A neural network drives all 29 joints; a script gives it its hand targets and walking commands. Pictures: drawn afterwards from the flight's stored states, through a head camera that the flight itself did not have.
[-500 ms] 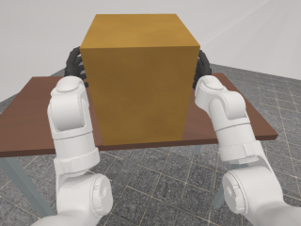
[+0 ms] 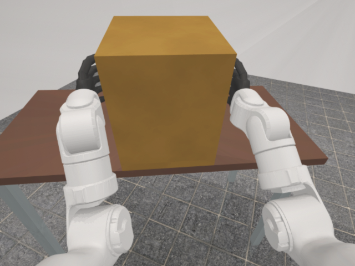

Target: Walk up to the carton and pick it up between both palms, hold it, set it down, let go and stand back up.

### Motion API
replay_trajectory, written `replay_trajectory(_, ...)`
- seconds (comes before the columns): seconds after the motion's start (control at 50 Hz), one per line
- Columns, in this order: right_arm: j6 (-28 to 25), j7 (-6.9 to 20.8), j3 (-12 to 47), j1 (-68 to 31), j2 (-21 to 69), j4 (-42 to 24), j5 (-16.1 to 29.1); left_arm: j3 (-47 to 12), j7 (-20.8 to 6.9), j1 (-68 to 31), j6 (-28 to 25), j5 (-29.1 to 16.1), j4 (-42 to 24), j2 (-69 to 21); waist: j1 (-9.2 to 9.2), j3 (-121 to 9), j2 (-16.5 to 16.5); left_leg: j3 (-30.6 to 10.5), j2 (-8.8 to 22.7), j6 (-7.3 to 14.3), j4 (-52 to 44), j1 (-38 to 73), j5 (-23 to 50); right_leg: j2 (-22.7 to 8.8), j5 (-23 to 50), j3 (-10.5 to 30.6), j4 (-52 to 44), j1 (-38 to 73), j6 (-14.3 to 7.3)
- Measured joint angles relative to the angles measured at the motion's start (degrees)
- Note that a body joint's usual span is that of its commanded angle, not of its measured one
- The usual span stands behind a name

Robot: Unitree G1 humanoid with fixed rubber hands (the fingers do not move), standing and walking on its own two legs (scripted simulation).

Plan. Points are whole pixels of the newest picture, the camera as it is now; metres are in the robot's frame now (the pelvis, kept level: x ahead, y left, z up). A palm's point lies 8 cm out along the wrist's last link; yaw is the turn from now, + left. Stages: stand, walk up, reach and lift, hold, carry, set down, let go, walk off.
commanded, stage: hold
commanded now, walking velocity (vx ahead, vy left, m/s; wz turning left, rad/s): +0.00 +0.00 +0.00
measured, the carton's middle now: (165, 92) +0.39 +0.02 +0.25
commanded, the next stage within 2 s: none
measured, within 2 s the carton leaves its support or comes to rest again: neither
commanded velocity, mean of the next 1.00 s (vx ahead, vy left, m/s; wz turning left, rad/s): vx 0.00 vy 0.00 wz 0.00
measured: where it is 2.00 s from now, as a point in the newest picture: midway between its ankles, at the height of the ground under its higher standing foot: outside the picture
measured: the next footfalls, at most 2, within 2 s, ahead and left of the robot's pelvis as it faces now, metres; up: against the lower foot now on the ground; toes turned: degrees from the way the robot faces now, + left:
none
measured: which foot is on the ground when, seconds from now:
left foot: down 0.00-1.00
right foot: down 0.00-1.00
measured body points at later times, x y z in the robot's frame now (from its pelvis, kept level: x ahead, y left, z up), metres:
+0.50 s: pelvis +0.00 +0.00 +0.00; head -0.06 +0.03 +0.44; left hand +0.36 +0.17 +0.28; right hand +0.37 -0.13 +0.27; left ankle +0.04 +0.10 -0.75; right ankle +0.01 -0.06 -0.75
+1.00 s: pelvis +0.00 +0.01 +0.00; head -0.06 +0.03 +0.45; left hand +0.37 +0.16 +0.27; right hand +0.38 -0.13 +0.27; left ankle +0.04 +0.10 -0.75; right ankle +0.01 -0.06 -0.75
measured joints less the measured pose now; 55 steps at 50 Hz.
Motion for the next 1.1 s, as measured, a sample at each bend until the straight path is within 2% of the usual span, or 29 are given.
replay_trajectory(0.48, 0.0, 0.1, -0.3, -0.2, 0.0, 0.2, -0.1, -0.1, 0.1, -0.3, -0.1, 0.0, 0.2, -0.1, -0.04, 0.1, 0.0, 0.0, 0.0, 0.0, 0.0, -0.1, 0.0, 0.0, 0.0, 0.0, 0.1, -0.1, 0.0)
replay_trajectory(0.62, -0.9, 1.4, -1.3, -2.9, -1.2, 5.4, -0.4, -0.4, 2.5, -1.9, -2.0, -2.0, 5.3, 0.3, -0.12, -1.0, 0.8, -0.2, -0.1, 0.2, 0.7, -2.0, -0.1, -0.1, 0.0, -0.3, 0.5, -1.8, 0.3)
replay_trajectory(0.76, -0.9, 1.1, 0.3, -2.5, -2.2, 4.4, 0.9, -0.5, 2.5, -0.7, -2.2, -2.1, 3.7, -0.1, -0.62, -1.3, 1.0, -0.1, -0.2, 0.3, 0.2, -2.0, 0.1, -0.2, 0.3, 0.0, -0.2, -1.8, 0.4)
replay_trajectory(1.1, -0.9, 1.8, -0.1, -3.1, -2.6, 5.6, 1.0, -1.0, 3.6, -0.7, -1.8, -2.7, 3.9, -0.2, -0.16, -1.3, 1.4, 0.3, -0.3, 0.7, 0.9, -2.1, -0.3, -0.3, 0.4, 0.3, -0.2, -1.6, 0.7)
